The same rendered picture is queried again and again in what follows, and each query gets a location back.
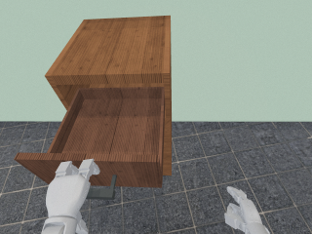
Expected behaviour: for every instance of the robot right forearm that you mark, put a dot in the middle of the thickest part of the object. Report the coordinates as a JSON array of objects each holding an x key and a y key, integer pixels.
[{"x": 256, "y": 228}]

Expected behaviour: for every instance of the cabinet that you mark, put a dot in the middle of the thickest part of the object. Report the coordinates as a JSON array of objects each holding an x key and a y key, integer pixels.
[{"x": 134, "y": 52}]

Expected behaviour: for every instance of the drawer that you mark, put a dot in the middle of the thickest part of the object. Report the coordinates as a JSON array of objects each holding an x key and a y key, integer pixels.
[{"x": 122, "y": 129}]

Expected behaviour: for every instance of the robot left hand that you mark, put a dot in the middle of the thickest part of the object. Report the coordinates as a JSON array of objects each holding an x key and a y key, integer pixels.
[{"x": 68, "y": 191}]

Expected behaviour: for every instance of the robot right hand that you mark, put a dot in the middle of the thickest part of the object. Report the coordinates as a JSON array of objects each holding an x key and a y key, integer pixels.
[{"x": 239, "y": 216}]

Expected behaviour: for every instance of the robot left forearm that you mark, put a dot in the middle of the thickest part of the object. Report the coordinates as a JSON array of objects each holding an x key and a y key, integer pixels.
[{"x": 60, "y": 224}]

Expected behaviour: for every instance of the handle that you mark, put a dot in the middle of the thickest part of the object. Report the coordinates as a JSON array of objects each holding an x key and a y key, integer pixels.
[{"x": 103, "y": 193}]

